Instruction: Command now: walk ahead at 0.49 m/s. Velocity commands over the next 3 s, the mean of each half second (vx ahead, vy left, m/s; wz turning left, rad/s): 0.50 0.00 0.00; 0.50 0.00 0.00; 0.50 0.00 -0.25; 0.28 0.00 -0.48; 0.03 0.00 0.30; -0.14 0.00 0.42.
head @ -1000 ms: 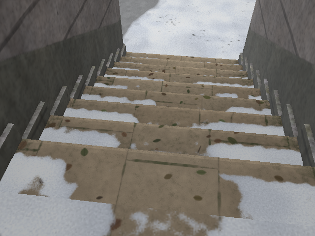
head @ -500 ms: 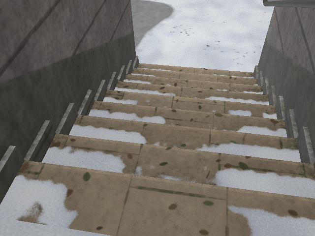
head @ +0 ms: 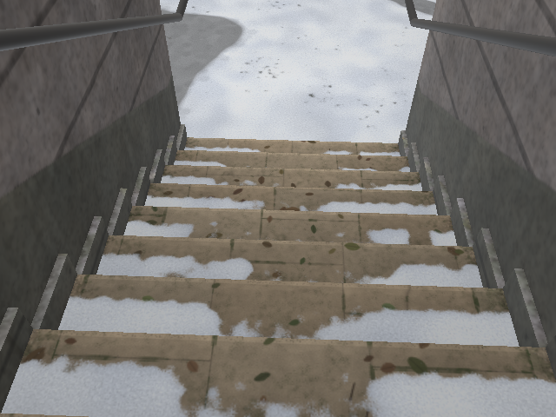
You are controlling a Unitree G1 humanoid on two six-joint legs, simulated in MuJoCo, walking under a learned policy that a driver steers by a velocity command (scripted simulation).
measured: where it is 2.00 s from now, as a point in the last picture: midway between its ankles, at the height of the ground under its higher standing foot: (280, 283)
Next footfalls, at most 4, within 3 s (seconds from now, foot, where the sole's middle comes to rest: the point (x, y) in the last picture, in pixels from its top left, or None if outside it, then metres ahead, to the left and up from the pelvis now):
0.26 right None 0.33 -0.15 -0.78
0.98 left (227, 383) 0.67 0.12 -0.93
1.60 right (313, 311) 0.97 -0.16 -1.09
2.06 left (255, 270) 1.26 0.04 -1.24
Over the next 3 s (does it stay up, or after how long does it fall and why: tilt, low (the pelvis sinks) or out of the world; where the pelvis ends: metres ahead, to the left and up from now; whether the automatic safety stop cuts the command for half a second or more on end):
stays up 1.01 -0.10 -0.50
